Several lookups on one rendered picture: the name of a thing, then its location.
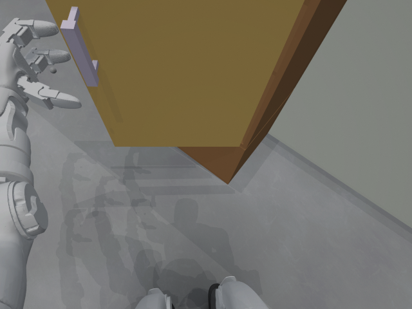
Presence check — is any handle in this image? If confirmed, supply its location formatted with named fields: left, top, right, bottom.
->
left=61, top=6, right=99, bottom=87

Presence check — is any robot left hand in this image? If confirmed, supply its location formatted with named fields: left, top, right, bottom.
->
left=0, top=18, right=82, bottom=110

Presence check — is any left robot upper arm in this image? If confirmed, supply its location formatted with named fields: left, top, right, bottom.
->
left=0, top=181, right=48, bottom=309

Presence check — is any robot right shin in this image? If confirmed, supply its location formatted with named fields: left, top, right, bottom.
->
left=216, top=276, right=236, bottom=309

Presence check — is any robot left shin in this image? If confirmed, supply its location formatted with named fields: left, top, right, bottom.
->
left=148, top=288, right=163, bottom=295

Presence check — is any cupboard door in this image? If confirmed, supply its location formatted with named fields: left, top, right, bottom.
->
left=45, top=0, right=304, bottom=147

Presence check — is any robot shin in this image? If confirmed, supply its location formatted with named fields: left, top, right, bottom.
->
left=148, top=288, right=163, bottom=295
left=216, top=276, right=236, bottom=309

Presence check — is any left robot forearm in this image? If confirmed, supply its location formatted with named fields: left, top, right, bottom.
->
left=0, top=87, right=34, bottom=188

